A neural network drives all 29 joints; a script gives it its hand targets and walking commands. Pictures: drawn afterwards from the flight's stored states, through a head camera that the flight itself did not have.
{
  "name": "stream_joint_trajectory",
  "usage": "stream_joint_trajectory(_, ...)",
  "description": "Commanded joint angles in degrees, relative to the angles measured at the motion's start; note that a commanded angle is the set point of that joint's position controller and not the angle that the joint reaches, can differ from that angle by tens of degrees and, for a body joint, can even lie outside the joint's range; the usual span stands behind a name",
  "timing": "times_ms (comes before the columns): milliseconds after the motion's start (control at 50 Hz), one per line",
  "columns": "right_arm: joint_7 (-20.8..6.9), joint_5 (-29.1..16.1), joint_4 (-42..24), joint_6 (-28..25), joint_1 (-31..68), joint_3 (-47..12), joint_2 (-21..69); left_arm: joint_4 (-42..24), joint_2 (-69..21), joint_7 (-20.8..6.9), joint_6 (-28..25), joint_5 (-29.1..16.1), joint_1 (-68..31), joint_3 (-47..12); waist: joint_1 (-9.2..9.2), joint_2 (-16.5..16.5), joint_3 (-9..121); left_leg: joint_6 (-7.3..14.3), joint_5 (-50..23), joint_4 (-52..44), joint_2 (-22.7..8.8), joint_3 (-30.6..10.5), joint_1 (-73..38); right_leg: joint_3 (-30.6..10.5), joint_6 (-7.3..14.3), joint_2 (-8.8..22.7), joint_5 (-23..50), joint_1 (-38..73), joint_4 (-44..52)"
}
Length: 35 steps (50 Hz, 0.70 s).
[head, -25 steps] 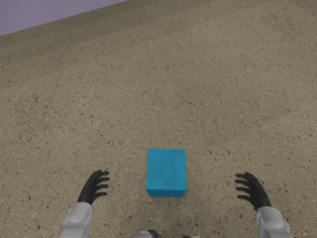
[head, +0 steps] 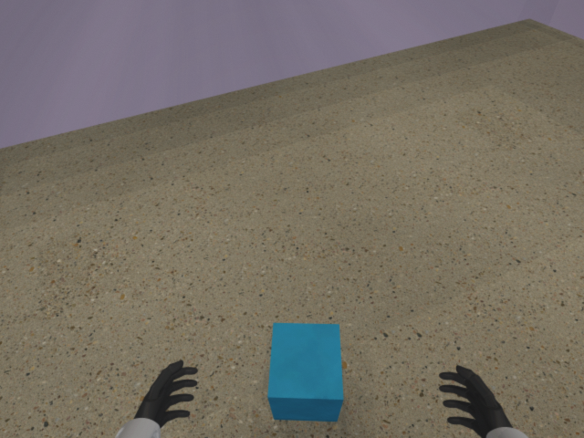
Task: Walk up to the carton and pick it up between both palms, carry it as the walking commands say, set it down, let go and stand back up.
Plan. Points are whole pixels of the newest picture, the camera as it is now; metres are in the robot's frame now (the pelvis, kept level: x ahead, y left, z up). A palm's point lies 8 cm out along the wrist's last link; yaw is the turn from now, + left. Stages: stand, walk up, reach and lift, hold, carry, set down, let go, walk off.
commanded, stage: let go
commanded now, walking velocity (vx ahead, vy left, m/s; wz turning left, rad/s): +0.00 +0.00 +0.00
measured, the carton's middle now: (305, 373) +0.42 +0.02 -0.65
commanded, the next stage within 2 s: stand in 0.06 s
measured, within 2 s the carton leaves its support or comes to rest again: neither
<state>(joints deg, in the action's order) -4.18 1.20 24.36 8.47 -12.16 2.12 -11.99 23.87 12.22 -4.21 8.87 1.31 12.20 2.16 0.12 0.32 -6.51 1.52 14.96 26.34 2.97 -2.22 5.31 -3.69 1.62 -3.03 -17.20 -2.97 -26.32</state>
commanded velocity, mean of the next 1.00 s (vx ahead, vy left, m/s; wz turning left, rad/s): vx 0.00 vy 0.00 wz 0.00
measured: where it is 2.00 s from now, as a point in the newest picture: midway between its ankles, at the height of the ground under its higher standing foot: outside the picture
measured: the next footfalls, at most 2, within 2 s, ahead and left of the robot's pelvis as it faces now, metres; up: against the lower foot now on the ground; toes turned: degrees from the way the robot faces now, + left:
none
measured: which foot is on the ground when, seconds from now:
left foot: down 0.00-1.00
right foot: down 0.00-1.00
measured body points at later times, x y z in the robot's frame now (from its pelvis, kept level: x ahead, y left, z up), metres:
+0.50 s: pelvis +0.02 +0.00 +0.00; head +0.02 +0.01 +0.45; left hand +0.16 +0.30 -0.10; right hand +0.16 -0.29 -0.09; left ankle +0.00 +0.10 -0.74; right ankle -0.03 -0.10 -0.74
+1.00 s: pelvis +0.01 +0.01 +0.01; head +0.00 +0.01 +0.46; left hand +0.13 +0.31 -0.10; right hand +0.13 -0.30 -0.10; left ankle +0.00 +0.10 -0.74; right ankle -0.03 -0.10 -0.74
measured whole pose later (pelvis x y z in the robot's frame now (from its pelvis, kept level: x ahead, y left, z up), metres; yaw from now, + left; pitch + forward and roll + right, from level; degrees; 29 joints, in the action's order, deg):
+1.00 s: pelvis +0.01 +0.01 +0.01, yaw +0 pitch -2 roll +0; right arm 1.4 1.5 53.7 -0.7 -7.8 1.1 -20.8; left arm 51.1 20.9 1.4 -0.2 1.5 9.6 1.0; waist 0.2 0.6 0.0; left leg 2.1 13.2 22.0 3.0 -1.8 7.0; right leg -4.3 1.1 -2.7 -14.9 -4.4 -21.2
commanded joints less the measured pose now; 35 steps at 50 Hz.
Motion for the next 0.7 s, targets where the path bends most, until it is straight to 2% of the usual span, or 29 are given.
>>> stream_joint_trajectory(0, 0.4, 0.1, -5.6, -0.4, 2.0, 1.7, -5.3, -5.3, 5.7, 0.2, -0.5, 0.0, -1.4, 1.8, -0.45, -0.2, 3.2, -1.6, -12.5, -2.2, -1.9, 0.7, -4.6, 1.7, -2.0, 2.0, 11.6, -6.4, 4.5)
stream_joint_trajectory(40, 1.1, -0.5, -5.8, -0.3, 1.7, 1.7, -5.5, -5.8, 5.4, 1.0, 0.5, -0.4, -1.9, 1.9, -0.73, -0.2, 4.5, -1.9, -12.6, -1.5, -1.8, 0.4, -4.2, 1.6, -1.9, 2.0, 12.2, -6.6, 3.9)
stream_joint_trajectory(60, 3.8, 0.4, 2.1, -3.1, 4.4, 2.8, -12.1, 1.4, 13.1, 3.8, -2.5, 0.2, -2.6, 3.2, -0.98, 2.5, 5.3, -2.7, -6.3, -0.8, -4.3, -2.0, 4.3, -1.0, -3.0, 4.0, 5.7, -10.6, 3.8)
stream_joint_trajectory(100, 5.1, 1.2, 4.7, -5.5, 3.1, 2.7, -12.0, 2.6, 12.8, 5.0, -5.3, 1.0, -2.6, 2.8, 0.14, 1.2, 4.3, -1.8, 1.0, -1.9, -4.7, -3.4, 5.3, -3.9, -1.7, 4.9, -2.7, -13.1, 5.3)
stream_joint_trajectory(140, 5.3, 1.5, 7.0, -6.9, 3.9, 2.6, -11.8, 4.1, 11.8, 5.0, -6.8, 1.2, -3.1, 2.6, 0.3, -0.4, 4.7, -1.2, 3.5, -2.9, -5.4, -4.8, 6.7, -4.4, -1.3, 4.7, -3.4, -12.9, 4.8)
stream_joint_trajectory(240, 5.1, 1.1, 11.2, -8.4, 5.2, 2.4, -12.8, 8.4, 13.1, 4.9, -8.3, 0.9, -2.5, 2.5, -0.13, -0.6, 9.1, -1.0, -9.0, -1.9, -6.2, -5.1, 4.6, -4.7, -1.5, 5.4, 9.7, -8.1, 3.2)
stream_joint_trajectory(320, 5.5, 0.9, 14.2, -9.0, 4.9, 2.1, -14.6, 11.3, 14.4, 5.4, -8.8, 0.7, -2.1, 2.2, 0.02, -0.6, 10.4, -0.8, -15.1, -1.4, -6.9, -5.4, 2.4, -4.7, -1.5, 5.9, 14.9, -6.9, 2.7)
stream_joint_trajectory(540, 5.8, 0.6, 19.5, -9.5, 5.6, 1.6, -16.6, 17.0, 16.3, 5.9, -9.3, 0.4, -2.6, 1.6, -0.02, -0.5, 9.7, -0.6, -20.5, -2.3, -7.5, -5.9, 0.3, -5.3, -1.1, 6.8, 19.4, -5.5, 3.4)
stream_joint_trajectory(680, 6.0, 0.4, 22.0, -9.6, 6.1, 1.4, -17.1, 19.7, 16.6, 6.0, -9.4, 0.3, -3.3, 1.2, -0.01, -0.4, 9.5, -0.5, -20.9, -3.4, -7.8, -6.3, -0.5, -5.5, -1.0, 7.1, 19.7, -4.7, 4.4)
